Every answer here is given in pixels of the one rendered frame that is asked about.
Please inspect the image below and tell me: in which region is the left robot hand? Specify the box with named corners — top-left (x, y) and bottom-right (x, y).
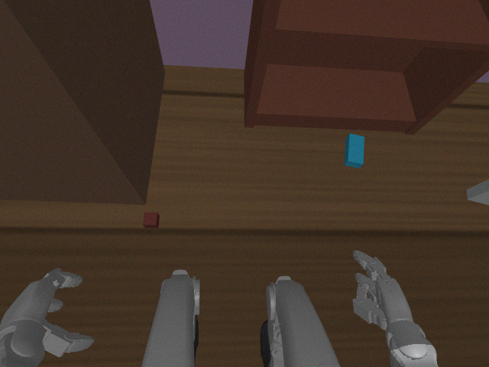
top-left (0, 268), bottom-right (94, 357)

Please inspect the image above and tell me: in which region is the bookshelf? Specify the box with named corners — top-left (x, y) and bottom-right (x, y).
top-left (244, 0), bottom-right (489, 135)

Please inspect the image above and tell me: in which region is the right robot arm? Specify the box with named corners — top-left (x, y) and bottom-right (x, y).
top-left (386, 320), bottom-right (438, 367)

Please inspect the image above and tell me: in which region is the left robot arm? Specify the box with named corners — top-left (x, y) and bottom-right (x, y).
top-left (0, 320), bottom-right (46, 367)

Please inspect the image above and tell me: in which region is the right robot hand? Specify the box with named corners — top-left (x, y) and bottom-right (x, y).
top-left (352, 250), bottom-right (413, 331)

